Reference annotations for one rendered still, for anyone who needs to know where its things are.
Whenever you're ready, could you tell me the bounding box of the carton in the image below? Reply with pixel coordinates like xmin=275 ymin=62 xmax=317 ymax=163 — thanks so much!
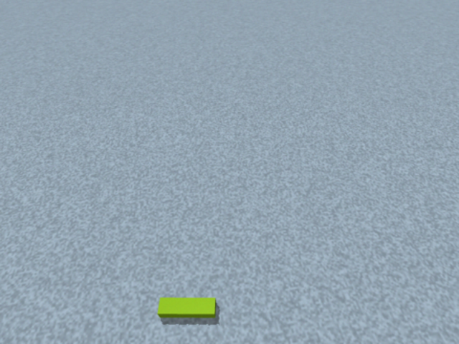
xmin=157 ymin=297 xmax=216 ymax=317

